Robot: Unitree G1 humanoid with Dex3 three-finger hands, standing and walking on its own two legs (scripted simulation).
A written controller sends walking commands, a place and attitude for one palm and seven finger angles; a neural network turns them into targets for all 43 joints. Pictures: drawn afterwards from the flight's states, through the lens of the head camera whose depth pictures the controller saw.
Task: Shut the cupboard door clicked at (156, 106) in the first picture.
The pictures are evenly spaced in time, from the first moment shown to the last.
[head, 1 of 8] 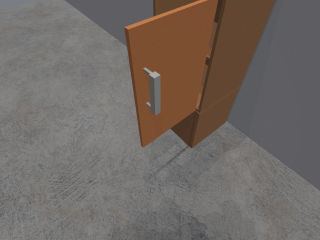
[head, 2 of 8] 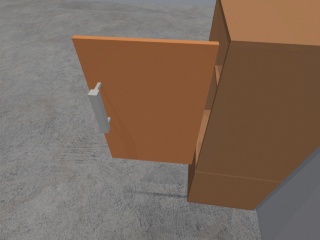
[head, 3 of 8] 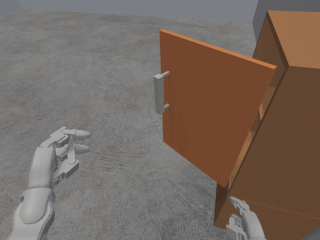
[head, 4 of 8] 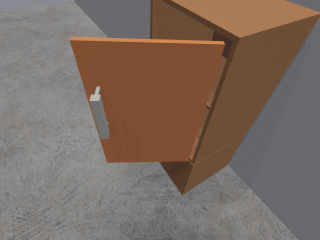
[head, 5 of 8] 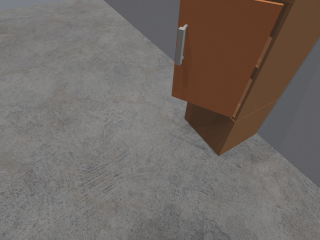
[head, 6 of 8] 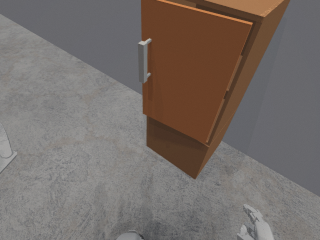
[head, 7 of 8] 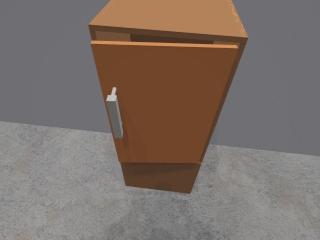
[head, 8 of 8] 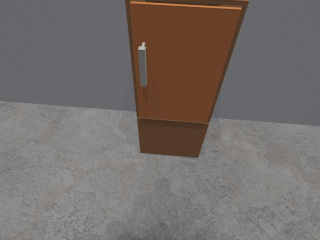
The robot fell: no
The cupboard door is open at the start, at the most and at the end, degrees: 92 92 0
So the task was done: yes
